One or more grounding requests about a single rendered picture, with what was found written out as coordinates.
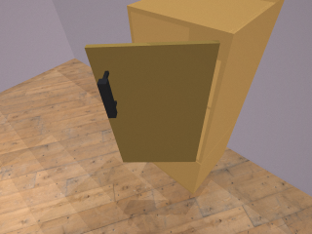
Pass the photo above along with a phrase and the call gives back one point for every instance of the cupboard door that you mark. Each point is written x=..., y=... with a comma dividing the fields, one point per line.
x=162, y=91

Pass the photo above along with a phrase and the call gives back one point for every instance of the handle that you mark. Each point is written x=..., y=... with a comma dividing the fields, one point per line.
x=106, y=95

